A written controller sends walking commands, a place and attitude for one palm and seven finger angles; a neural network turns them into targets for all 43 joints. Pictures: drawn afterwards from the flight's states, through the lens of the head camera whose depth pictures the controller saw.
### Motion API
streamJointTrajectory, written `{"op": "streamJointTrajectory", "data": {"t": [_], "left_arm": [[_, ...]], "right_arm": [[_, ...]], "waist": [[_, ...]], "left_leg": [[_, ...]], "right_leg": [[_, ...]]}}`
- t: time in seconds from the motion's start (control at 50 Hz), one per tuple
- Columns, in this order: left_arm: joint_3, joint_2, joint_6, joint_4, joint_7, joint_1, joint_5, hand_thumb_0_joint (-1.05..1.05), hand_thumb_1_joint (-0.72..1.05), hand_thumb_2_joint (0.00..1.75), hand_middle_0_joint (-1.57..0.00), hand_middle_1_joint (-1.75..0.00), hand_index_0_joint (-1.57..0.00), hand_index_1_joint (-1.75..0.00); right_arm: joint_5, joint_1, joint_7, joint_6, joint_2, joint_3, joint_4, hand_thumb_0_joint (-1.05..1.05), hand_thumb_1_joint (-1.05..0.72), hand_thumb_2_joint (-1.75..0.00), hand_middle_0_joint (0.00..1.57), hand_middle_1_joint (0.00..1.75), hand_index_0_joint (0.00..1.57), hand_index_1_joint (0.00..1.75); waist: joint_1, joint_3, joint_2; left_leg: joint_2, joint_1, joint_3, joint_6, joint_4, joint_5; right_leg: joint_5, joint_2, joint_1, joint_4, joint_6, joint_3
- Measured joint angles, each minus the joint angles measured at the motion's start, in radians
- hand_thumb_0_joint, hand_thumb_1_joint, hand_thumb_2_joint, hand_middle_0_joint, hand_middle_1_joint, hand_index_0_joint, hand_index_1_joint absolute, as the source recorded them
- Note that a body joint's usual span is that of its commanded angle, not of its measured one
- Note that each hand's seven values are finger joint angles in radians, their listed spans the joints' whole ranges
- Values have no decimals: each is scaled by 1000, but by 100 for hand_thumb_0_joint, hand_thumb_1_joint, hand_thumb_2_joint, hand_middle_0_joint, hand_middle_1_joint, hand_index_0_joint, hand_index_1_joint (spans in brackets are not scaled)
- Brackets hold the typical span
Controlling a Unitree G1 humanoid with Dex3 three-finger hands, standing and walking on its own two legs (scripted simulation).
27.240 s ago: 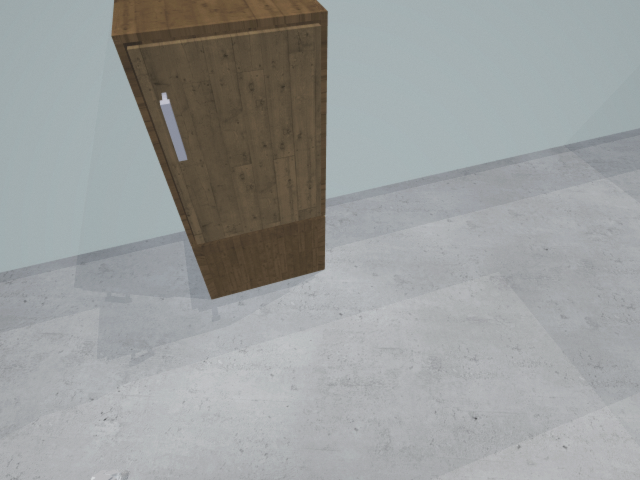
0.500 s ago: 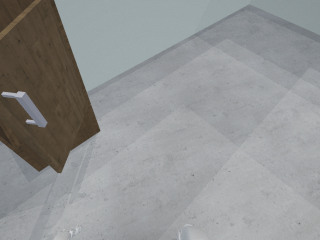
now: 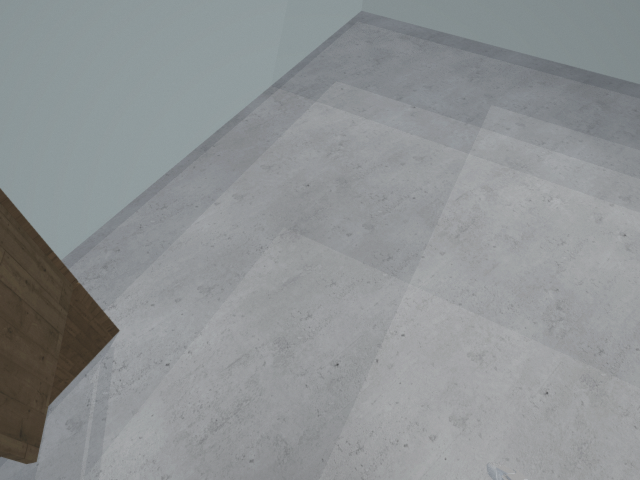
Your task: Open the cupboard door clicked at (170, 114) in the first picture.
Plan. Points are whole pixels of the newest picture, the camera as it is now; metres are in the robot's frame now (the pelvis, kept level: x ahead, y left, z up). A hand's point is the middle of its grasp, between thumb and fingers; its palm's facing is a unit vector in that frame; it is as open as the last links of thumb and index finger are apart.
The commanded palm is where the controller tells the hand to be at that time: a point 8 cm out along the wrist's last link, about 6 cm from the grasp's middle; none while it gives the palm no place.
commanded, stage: walk to a spot facing it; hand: left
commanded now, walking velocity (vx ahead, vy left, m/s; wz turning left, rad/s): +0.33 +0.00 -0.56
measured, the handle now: out of the picture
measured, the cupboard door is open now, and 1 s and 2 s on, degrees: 40 40 40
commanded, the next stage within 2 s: turn to face it in 1.40 s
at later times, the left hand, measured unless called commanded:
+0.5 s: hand (296, 341) +0.35 +0.07 -0.15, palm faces -0.29 -0.93 -0.22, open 7.4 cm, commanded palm none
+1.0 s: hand (313, 279) +0.48 +0.05 -0.16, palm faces -0.30 -0.94 -0.16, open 7.4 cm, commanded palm none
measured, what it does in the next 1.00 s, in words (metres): walks ahead, turning right: right foot, then left foot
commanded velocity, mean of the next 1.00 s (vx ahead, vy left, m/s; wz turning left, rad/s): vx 0.37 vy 0.00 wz -0.25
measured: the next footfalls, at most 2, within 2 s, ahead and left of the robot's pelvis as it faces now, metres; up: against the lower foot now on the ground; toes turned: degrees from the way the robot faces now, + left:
right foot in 0.36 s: +0.22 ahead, -0.18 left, +0.00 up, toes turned -19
left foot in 0.80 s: +0.47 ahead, -0.02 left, +0.00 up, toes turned -12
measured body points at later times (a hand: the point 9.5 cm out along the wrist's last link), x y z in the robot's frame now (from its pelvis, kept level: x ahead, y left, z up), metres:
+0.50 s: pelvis +0.17 -0.08 +0.00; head +0.21 -0.10 +0.45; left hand +0.36 +0.12 -0.13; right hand +0.05 -0.30 -0.15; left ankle +0.14 +0.08 -0.64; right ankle +0.18 -0.16 -0.73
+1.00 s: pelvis +0.40 -0.12 +0.02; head +0.42 -0.12 +0.46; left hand +0.49 +0.10 -0.14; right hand +0.35 -0.36 -0.13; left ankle +0.43 -0.01 -0.73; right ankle +0.36 -0.25 -0.67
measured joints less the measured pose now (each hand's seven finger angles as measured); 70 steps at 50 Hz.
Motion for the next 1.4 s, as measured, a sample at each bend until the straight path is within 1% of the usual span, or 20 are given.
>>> {"op": "streamJointTrajectory", "data": {"t": [0.06,0.12,0.2,0.32,0.36,0.4,0.44,0.48,0.6,0.74,0.78,0.82,0.88,0.92,0.96,1.04,1.16,1.22,1.28,1.4], "left_arm": [[14,16,11,16,-15,-24,10,1,91,90,-20,-30,-20,-30],[19,24,6,2,-30,-67,14,1,91,90,-20,-30,-20,-30],[8,19,2,-23,-38,-132,11,1,91,90,-19,-30,-19,-30],[-6,18,0,-42,-40,-244,9,1,91,90,-19,-30,-19,-30],[-12,23,-24,-57,-40,-268,9,1,91,90,-19,-30,-19,-30],[-8,25,-62,-71,-22,-276,1,1,91,90,-19,-30,-20,-30],[-13,13,-71,-69,-4,-262,-9,0,91,90,-19,-30,-20,-30],[-19,-1,-67,-53,10,-229,-8,0,91,90,-19,-30,-20,-30],[-9,-31,-75,18,27,-120,-6,-1,94,90,-20,-30,-20,-30],[-17,-23,-88,87,18,-8,-5,0,94,90,-20,-30,-20,-30],[-17,-25,-85,104,19,32,-8,0,93,90,-20,-30,-20,-30],[-17,-27,-74,122,19,57,-10,0,92,90,-20,-30,-20,-30],[-16,-20,-54,143,16,44,-3,1,92,90,-20,-30,-20,-30],[-12,-19,-45,135,8,16,2,1,92,90,-19,-30,-20,-30],[-10,-25,-41,111,1,-15,5,1,92,90,-19,-30,-20,-30],[-13,-40,-42,69,-9,-76,6,1,92,90,-19,-30,-19,-30],[-13,-21,-56,37,-16,-154,9,1,91,90,-19,-30,-20,-30],[-10,-24,-88,29,-1,-177,3,0,91,90,-19,-30,-20,-30],[-17,-38,-91,32,20,-151,-1,0,91,90,-19,-30,-20,-30],[-12,-31,-86,91,28,-64,2,0,94,90,-20,-30,-20,-30]], "right_arm": [[-11,41,-7,-21,22,16,5,0,-91,-90,20,29,20,30],[-10,99,-14,-25,39,27,39,0,-91,-90,20,29,20,30],[-9,170,-15,-25,45,30,95,0,-91,-90,20,29,21,30],[-15,270,-11,-7,37,25,163,1,-91,-90,20,29,20,30],[-9,310,-8,3,36,26,185,1,-91,-90,20,29,20,30],[7,305,-1,28,37,26,212,1,-91,-90,20,29,20,30],[10,254,0,46,28,15,222,1,-91,-90,20,29,20,30],[5,199,0,47,26,6,210,1,-91,-90,20,29,20,30],[-3,84,12,24,52,-2,131,1,-91,-90,20,29,20,30],[0,-21,28,7,64,1,107,1,-91,-90,20,29,20,30],[-1,-40,27,-7,59,6,101,1,-91,-90,20,29,20,30],[-11,-60,19,-30,59,7,92,1,-91,-90,20,29,20,30],[-13,-39,7,-43,72,14,84,0,-91,-90,20,29,20,30],[-12,-1,0,-46,79,15,98,0,-91,-90,20,29,20,30],[-5,38,-13,-46,75,5,124,0,-93,-90,20,29,21,30],[-6,110,-6,-28,43,-2,176,-1,-94,-90,20,29,21,30],[-7,223,3,-1,33,2,232,0,-93,-90,20,29,20,30],[6,229,9,26,29,2,265,1,-92,-90,20,29,20,30],[4,188,11,38,31,-4,268,1,-92,-90,20,29,20,30],[1,102,25,19,66,-6,193,1,-91,-90,20,29,20,30]], "waist": [[-7,4,-19],[-4,10,-23],[-18,23,-6],[-76,50,16],[-87,53,19],[-77,62,5],[-84,77,24],[-90,73,29],[-69,23,12],[-4,10,7],[8,8,6],[9,12,-1],[2,16,-22],[2,13,-23],[4,10,-15],[-8,6,7],[-48,10,13],[-47,26,29],[-52,25,35],[-47,-8,-4]], "left_leg": [[15,45,36,17,-9,-11],[31,123,69,2,-104,4],[56,215,121,-14,-186,2],[91,314,190,-66,-173,-85],[118,299,190,-76,-51,-152],[114,175,114,-53,296,-222],[101,35,26,-36,561,-189],[100,-73,-1,-33,625,-118],[98,-217,-6,-38,384,15],[48,-147,14,-23,67,82],[28,-85,30,-5,-27,101],[22,-68,42,39,-3,122],[9,-24,68,42,16,55],[2,26,74,29,-39,56],[-1,79,78,28,-103,64],[7,173,91,17,-188,53],[41,252,104,-36,-108,-81],[63,118,49,-10,265,-206],[64,-40,8,-3,490,-159],[78,-139,33,-17,222,-14]], "right_leg": [[2,-33,-135,316,6,-70],[114,-82,-239,425,22,-125],[191,-119,-292,299,27,-172],[200,-106,-222,25,-6,-229],[181,-87,-137,-67,-41,-242],[248,-85,-138,-28,-57,-231],[191,-59,-108,-18,-58,-232],[183,-35,-59,-82,-57,-223],[220,2,78,-277,-62,-180],[139,7,223,-325,-36,-146],[77,1,240,-270,-22,-135],[-3,-10,163,-34,-19,-128],[7,-38,-20,384,-20,-129],[70,-69,-115,475,-10,-139],[114,-102,-176,423,1,-146],[185,-145,-203,150,13,-173],[223,-122,-93,-115,-5,-215],[201,-103,-71,-70,-23,-222],[185,-83,0,-127,-16,-237],[180,-71,135,-276,-8,-231]]}}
